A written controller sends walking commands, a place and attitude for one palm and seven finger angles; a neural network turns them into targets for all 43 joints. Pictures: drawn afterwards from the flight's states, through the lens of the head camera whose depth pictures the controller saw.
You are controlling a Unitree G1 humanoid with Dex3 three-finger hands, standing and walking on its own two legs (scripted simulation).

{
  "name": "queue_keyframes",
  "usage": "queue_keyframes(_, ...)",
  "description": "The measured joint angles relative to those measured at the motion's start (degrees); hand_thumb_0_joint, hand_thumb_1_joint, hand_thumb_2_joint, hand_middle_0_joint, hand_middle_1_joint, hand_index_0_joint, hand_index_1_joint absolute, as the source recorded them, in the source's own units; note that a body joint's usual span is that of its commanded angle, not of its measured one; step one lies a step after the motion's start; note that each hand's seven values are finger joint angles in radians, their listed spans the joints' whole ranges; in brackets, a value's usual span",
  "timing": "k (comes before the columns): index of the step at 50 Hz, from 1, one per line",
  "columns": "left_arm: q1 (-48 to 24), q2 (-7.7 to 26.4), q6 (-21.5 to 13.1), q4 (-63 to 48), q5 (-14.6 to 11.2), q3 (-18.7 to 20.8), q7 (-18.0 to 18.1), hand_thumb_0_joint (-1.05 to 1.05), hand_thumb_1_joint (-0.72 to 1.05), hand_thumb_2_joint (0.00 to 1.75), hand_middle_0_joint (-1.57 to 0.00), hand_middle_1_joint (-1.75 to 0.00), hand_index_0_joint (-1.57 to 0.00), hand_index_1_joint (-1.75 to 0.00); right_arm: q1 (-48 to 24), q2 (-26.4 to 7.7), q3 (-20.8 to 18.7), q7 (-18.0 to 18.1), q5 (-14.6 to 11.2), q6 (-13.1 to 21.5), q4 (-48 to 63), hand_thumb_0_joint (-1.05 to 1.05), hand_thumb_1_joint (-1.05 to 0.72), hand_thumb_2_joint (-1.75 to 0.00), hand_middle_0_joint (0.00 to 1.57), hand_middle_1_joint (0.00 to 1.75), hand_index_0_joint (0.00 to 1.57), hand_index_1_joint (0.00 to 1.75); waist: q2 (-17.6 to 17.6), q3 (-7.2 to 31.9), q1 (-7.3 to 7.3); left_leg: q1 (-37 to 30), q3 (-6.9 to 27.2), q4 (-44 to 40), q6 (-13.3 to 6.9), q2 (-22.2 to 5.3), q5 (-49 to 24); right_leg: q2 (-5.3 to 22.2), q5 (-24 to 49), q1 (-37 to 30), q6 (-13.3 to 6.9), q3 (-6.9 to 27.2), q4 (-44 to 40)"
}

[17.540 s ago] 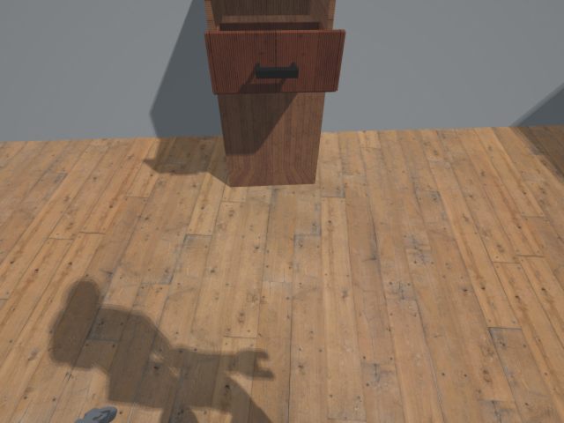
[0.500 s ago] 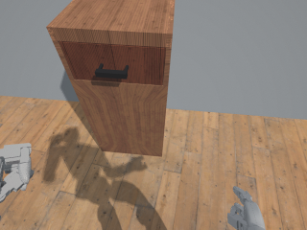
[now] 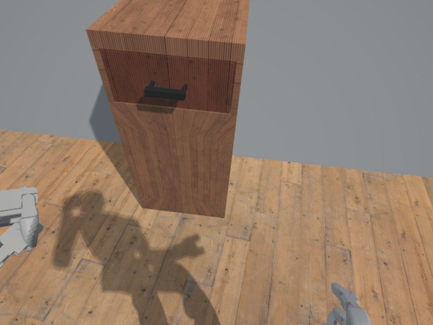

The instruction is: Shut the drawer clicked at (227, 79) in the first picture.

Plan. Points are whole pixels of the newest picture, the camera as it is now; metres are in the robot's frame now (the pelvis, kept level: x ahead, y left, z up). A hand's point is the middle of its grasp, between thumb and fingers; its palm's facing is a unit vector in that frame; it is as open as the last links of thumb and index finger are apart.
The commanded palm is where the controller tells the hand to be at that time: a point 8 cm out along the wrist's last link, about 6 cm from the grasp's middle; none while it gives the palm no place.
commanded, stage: step back with the hand held close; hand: left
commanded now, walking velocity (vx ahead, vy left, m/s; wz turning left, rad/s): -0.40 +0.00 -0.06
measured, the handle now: (166, 89) +0.76 +0.17 +0.02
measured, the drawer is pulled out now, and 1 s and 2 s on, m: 0.00 0.00 0.00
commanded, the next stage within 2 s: stop stepping back and stand still in 0.36 s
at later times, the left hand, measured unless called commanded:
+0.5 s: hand out of the picture +0.08 +0.25 +0.19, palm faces +0.34 -0.84 -0.41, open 3.2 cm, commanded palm +0.02 +0.29 +0.19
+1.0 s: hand out of the picture -0.02 +0.23 +0.18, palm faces +0.24 -0.85 -0.47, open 3.2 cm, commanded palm -0.06 +0.28 +0.19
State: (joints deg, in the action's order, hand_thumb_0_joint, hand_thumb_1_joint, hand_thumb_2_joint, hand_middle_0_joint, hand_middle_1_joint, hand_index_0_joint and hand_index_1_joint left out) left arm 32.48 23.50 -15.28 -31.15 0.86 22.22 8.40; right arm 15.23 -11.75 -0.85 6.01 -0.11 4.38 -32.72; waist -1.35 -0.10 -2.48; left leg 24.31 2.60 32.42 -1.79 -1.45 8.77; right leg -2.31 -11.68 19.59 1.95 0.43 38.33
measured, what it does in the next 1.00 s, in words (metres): walks backwards: right foot, then left foot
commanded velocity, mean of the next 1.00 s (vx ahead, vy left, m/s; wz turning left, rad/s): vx -0.04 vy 0.01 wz -0.04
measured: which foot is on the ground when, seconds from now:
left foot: down 0.00-0.54, up 0.56-0.68, down 0.70-0.92, up 0.94-1.00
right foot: down 0.00-0.24, up 0.26-0.52, down 0.54-1.00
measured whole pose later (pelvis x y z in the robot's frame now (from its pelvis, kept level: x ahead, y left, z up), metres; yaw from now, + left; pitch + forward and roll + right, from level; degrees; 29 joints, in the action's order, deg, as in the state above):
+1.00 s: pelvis -0.22 +0.02 +0.01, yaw -6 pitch -1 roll +1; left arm 39.6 23.3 -12.3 -34.3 -1.3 20.3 7.4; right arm 16.8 -12.0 -0.3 4.0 0.3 5.4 -37.6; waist 1.8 2.7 -1.3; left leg 27.1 -2.0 51.2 -0.7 1.5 20.0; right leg -0.2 -15.1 14.0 -3.9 -3.3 30.6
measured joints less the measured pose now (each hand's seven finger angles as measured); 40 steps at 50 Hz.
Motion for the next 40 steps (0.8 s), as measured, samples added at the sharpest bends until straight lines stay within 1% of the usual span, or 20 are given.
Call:
queue_keyframes(2, 0.54, 1.18, -0.85, -0.65, 0.01, 1.80, -0.16, 0.01, 0.88, 0.89, -1.41, -1.59, -1.41, -1.60, 0.73, 0.51, 0.20, -0.49, -0.02, 0.54, 0.10, 0.02, -0.90, -0.90, 0.20, 0.30, 0.20, 0.30, 1.40, 1.26, 0.02, 2.68, -1.32, 0.99, 0.22, 0.12, 0.95, 0.14, -6.09, -2.21, -0.72, 1.23, -4.03)
queue_keyframes(3, 0.71, 0.99, -1.49, -0.91, -0.10, 2.42, -0.25, 0.01, 0.88, 0.89, -1.41, -1.59, -1.41, -1.60, 0.12, 0.37, 0.17, -0.77, 0.12, 0.83, -0.08, 0.02, -0.90, -0.90, 0.20, 0.30, 0.20, 0.30, 1.49, 0.97, 0.44, 4.07, -1.73, 2.00, 0.42, -0.04, 1.85, -0.04, -7.23, -1.92, -1.83, 1.80, -5.16)
queue_keyframes(6, 1.82, -0.79, -2.21, -1.46, -1.26, 1.44, -0.66, 0.01, 0.88, 0.89, -1.41, -1.59, -1.41, -1.60, -3.08, -0.79, -0.42, -1.74, 0.56, 0.59, -1.77, 0.02, -0.90, -0.90, 0.20, 0.30, 0.20, 0.30, -0.15, -1.77, 1.25, 5.11, -0.91, 2.55, 1.20, -0.28, 1.74, -0.84, -4.02, -0.61, -1.62, 1.86, -5.43)
queue_keyframes(9, 3.65, -0.69, -1.63, -2.84, -1.71, -0.41, -1.40, 0.01, 0.88, 0.89, -1.41, -1.59, -1.41, -1.60, -4.40, -1.00, -1.02, -1.82, 0.17, -0.07, -2.95, 0.02, -0.90, -0.90, 0.20, 0.30, 0.20, 0.30, 0.07, -2.02, 2.20, 2.71, -2.09, 4.16, 1.57, 0.88, 1.97, -0.34, -2.17, -0.58, -0.84, 2.52, -6.58)
queue_keyframes(10, 4.29, -0.48, -1.50, -3.37, -1.81, -0.70, -1.55, 0.01, 0.88, 0.89, -1.41, -1.59, -1.41, -1.60, -4.48, -0.96, -1.11, -1.65, 0.10, -0.28, -3.01, 0.02, -0.90, -0.90, 0.20, 0.30, 0.20, 0.30, 0.13, -1.41, 2.36, 0.98, -2.46, 2.93, 1.30, 1.14, 2.15, -0.29, -1.79, -0.39, -0.58, 2.63, -6.98)
queue_keyframes(11, 4.39, -0.08, -1.43, -3.67, -1.91, -0.69, -1.64, 0.01, 0.88, 0.89, -1.41, -1.59, -1.41, -1.60, -4.83, -0.60, -1.22, -1.40, 0.07, -0.42, -3.12, 0.02, -0.90, -0.90, 0.20, 0.30, 0.20, 0.30, 0.74, -1.07, 2.30, 0.19, -2.60, 0.96, -0.13, 1.72, 2.99, 0.15, -1.41, -0.02, -0.28, 2.73, -7.21)
queue_keyframes(13, 3.36, 0.77, -1.36, -3.68, -1.95, -0.14, -1.63, 0.01, 0.88, 0.89, -1.41, -1.59, -1.41, -1.60, -5.91, 0.21, -0.98, -1.05, 0.10, -0.41, -2.64, 0.02, -0.91, -0.90, 0.20, 0.30, 0.20, 0.30, 2.42, -1.72, 2.88, -0.28, -3.46, -1.60, -1.27, 2.54, -0.23, 1.00, -0.40, 0.63, -0.02, 3.34, -7.02)
queue_keyframes(17, 1.16, 1.19, -1.31, -2.24, -1.73, 0.92, -1.58, 0.01, 0.88, 0.89, -1.41, -1.59, -1.41, -1.60, -7.38, 1.38, -0.13, -1.49, 1.47, 1.86, -1.18, 0.02, -0.91, -0.90, 0.20, 0.30, 0.20, 0.30, 1.30, -1.58, 3.32, 0.04, -3.11, -5.49, -1.65, 1.08, -4.88, -2.47, -11.19, 4.24, -0.79, 3.08, 11.81)
queue_keyframes(20, 1.27, 0.20, -0.95, -3.02, -2.10, 1.12, -0.95, 0.01, 0.88, 0.89, -1.41, -1.59, -1.41, -1.60, -7.53, 2.25, 0.49, -2.44, 1.30, 3.13, -0.71, 0.02, -0.90, -0.90, 0.20, 0.30, 0.20, 0.30, 0.24, -0.03, 4.17, 0.59, -3.11, -8.59, -1.60, -0.62, -7.78, -2.94, -14.17, 1.66, -1.07, 1.07, 15.52)
queue_keyframes(23, 1.79, -0.64, -0.17, -4.07, -2.76, 0.42, -0.58, 0.01, 0.88, 0.89, -1.41, -1.59, -1.41, -1.60, -7.60, 3.10, 1.12, -3.24, 1.36, 3.57, -0.69, 0.02, -0.90, -0.90, 0.20, 0.30, 0.20, 0.30, 0.51, 1.89, 4.86, 1.54, -4.21, -11.99, -0.96, -1.54, -10.93, -1.74, -17.52, -3.67, -1.98, -0.81, 9.09)
queue_keyframes(26, 1.17, -0.71, 0.53, -4.16, -3.49, -0.59, -0.71, 0.01, 0.89, 0.90, -1.41, -1.59, -1.41, -1.60, -7.96, 3.60, 1.64, -3.64, 1.60, 3.50, -0.62, 0.01, -0.90, -0.89, 0.20, 0.30, 0.20, 0.30, 1.34, 2.78, 4.80, 3.32, -5.41, -14.39, 0.20, -1.42, -13.21, -0.50, -18.77, -10.30, -3.73, -2.37, -5.17)
queue_keyframes(27, 1.32, 0.07, 0.71, -4.61, -3.68, -0.20, -0.68, 0.01, 0.89, 0.90, -1.41, -1.59, -1.41, -1.60, -8.25, 3.91, 2.00, -3.73, 1.46, 3.27, -0.25, 0.01, -0.90, -0.89, 0.20, 0.30, 0.20, 0.30, 3.11, 2.78, 5.02, 5.18, -6.74, -12.51, 1.08, -0.59, -10.86, 0.97, -18.70, -11.93, -5.23, -1.31, -11.00)
queue_keyframes(28, 0.98, -0.14, 0.82, -4.54, -3.67, -0.71, -0.92, 0.01, 0.89, 0.90, -1.41, -1.59, -1.41, -1.60, -8.73, 3.49, 2.15, -3.70, 1.30, 3.01, -0.45, 0.01, -0.90, -0.89, 0.20, 0.30, 0.20, 0.30, 3.06, 2.15, 5.44, 7.54, -6.61, -7.78, 2.12, -0.62, -6.07, 1.23, -13.62, -11.14, -5.46, -0.70, -12.46)
queue_keyframes(30, 1.33, -0.73, 1.91, -4.36, -3.73, -2.52, -1.38, 0.01, 0.88, 0.90, -1.41, -1.59, -1.41, -1.60, -7.96, 2.36, 2.10, -3.34, 1.59, 1.95, -2.45, 0.01, -0.90, -0.89, 0.20, 0.30, 0.21, 0.30, 1.76, 1.48, 5.23, 9.49, -4.61, 5.69, 3.00, -0.19, 2.30, 0.61, -9.57, -10.59, -3.69, -0.41, -10.78)
queue_keyframes(32, 2.88, 0.09, 2.62, -4.76, -3.62, -2.46, -1.62, 0.01, 0.88, 0.89, -1.41, -1.59, -1.41, -1.60, -4.71, 2.01, 2.23, -2.87, 0.80, 1.03, -4.01, 0.01, -0.90, -0.89, 0.20, 0.30, 0.21, 0.30, 3.00, 3.22, 4.54, 7.55, -4.60, 12.27, 2.67, 1.30, 4.93, 1.55, -9.05, -11.07, -2.33, 0.06, -10.92)
queue_keyframes(33, 3.67, 0.36, 2.86, -5.04, -3.55, -1.90, -1.51, 0.01, 0.88, 0.89, -1.41, -1.59, -1.41, -1.60, -2.90, 1.87, 2.30, -2.50, 0.46, 0.77, -4.39, 0.01, -0.90, -0.89, 0.20, 0.30, 0.21, 0.30, 3.80, 4.24, 4.07, 4.98, -5.14, 11.32, 2.31, 1.54, 4.73, 2.03, -9.18, -11.28, -1.91, 0.23, -10.95)
queue_keyframes(35, 4.47, 0.09, 3.08, -5.12, -3.56, -0.87, -1.05, 0.01, 0.88, 0.89, -1.41, -1.59, -1.41, -1.60, 0.37, 0.64, 2.14, -1.65, -0.01, 0.98, -4.36, 0.02, -0.90, -0.89, 0.20, 0.30, 0.20, 0.30, 3.72, 5.95, 2.60, -1.76, -5.34, 3.68, 1.51, 1.05, 3.86, 2.07, -10.05, -11.05, -1.34, -0.34, -9.76)
queue_keyframes(36, 3.98, -0.31, 2.99, -4.42, -3.44, -0.66, -0.80, 0.01, 0.88, 0.89, -1.41, -1.59, -1.41, -1.60, 1.37, -0.21, 1.69, -1.17, -0.12, 1.44, -4.50, 0.02, -0.90, -0.89, 0.20, 0.30, 0.20, 0.30, 3.20, 6.35, 1.56, -3.66, -4.74, 0.15, 0.65, 1.38, 7.14, 2.14, -10.84, -10.29, -1.07, -1.03, -8.26)
queue_keyframes(38, 1.76, -1.07, 3.26, -1.35, -3.17, -0.41, -0.17, 0.01, 0.88, 0.89, -1.41, -1.59, -1.41, -1.60, 1.61, -0.79, 0.96, -0.53, -0.45, 1.76, -5.47, 0.02, -0.90, -0.90, 0.20, 0.30, 0.20, 0.30, 4.06, 5.27, 0.76, -3.81, -5.16, -0.67, -0.84, 2.98, 5.65, 3.67, -11.15, -9.05, -1.17, -0.91, -5.62)
queue_keyframes(40, 1.17, -1.42, 3.86, 0.96, -3.35, 0.21, 0.20, 0.01, 0.88, 0.89, -1.41, -1.59, -1.41, -1.60, 1.11, -1.08, 0.89, -0.39, -0.16, 2.30, -5.57, 0.02, -0.90, -0.90, 0.20, 0.30, 0.20, 0.30, 4.05, 3.67, 0.41, -4.54, -6.24, -1.87, -1.37, 3.04, 2.43, 3.65, -11.93, -7.30, -1.58, -0.88, -3.15)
